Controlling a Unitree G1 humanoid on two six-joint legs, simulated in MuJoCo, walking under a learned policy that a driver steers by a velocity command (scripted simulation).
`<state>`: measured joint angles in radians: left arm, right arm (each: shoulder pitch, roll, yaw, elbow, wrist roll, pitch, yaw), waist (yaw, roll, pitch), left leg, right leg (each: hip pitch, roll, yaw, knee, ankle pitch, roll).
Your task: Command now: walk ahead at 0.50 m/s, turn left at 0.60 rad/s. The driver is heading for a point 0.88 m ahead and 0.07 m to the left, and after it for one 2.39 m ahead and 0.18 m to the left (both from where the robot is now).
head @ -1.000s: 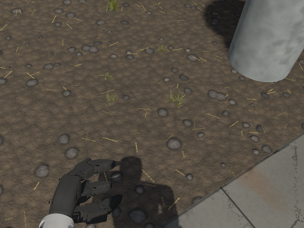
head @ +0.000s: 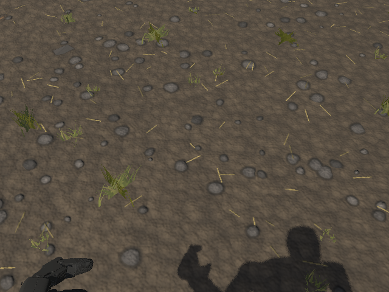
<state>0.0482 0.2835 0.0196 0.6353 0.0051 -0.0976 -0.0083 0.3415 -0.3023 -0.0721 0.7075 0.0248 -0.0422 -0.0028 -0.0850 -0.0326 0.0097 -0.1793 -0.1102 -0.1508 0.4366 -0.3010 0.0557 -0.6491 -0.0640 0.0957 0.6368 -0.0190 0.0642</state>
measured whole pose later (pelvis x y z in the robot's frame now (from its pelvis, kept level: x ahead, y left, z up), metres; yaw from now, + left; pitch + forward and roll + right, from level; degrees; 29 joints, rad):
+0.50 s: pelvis +0.26 +0.00 +0.00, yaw +10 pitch +3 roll -2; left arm 0.40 0.29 0.06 0.84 -0.03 -0.07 -0.01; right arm 0.07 -0.25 -0.03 0.63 0.02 -0.06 0.04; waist 0.11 0.03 0.00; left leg -0.57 0.06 -0.02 0.60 -0.10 0.03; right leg -0.03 -0.02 -0.07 0.31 -0.32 0.03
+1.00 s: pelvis +0.51 +0.06 +0.00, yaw +10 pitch +3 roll +2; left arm 0.03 0.25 0.03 0.72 -0.01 -0.07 -0.04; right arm 0.40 -0.28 -0.06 0.83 0.02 -0.07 0.00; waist -0.09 -0.04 0.00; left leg 0.01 -0.05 0.03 0.26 -0.32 0.02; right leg -0.61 -0.07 0.02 0.57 0.02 -0.02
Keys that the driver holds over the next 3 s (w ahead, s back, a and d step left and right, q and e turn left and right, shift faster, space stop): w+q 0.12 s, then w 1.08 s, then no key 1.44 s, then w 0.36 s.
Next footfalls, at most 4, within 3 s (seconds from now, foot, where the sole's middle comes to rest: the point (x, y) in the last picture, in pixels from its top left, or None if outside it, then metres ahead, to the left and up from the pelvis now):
0.08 right None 0.22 -0.15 -0.78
0.56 left None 0.42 0.16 -0.78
1.08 right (188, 214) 0.75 -0.03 -0.78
1.52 left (121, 184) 0.90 0.23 -0.78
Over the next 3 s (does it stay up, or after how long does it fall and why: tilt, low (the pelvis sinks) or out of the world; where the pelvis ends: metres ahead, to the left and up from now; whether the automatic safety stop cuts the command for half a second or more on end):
stays up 0.91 0.14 0.00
